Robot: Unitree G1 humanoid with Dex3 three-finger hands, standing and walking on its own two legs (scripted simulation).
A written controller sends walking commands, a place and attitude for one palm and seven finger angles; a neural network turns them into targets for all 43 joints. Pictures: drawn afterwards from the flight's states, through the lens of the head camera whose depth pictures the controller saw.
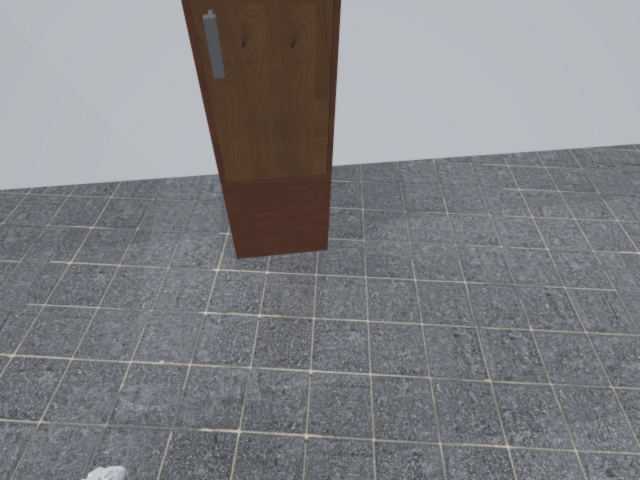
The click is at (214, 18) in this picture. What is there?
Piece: cupboard door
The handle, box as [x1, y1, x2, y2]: [203, 10, 224, 77]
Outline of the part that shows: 208,10 207,14 203,14 203,22 213,76 224,77 224,70 215,15 212,13 212,10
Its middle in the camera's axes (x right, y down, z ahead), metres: -0.26 -0.47 +0.93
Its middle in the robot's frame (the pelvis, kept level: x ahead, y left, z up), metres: +1.02 +0.31 +0.10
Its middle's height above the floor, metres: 0.87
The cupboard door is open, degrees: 0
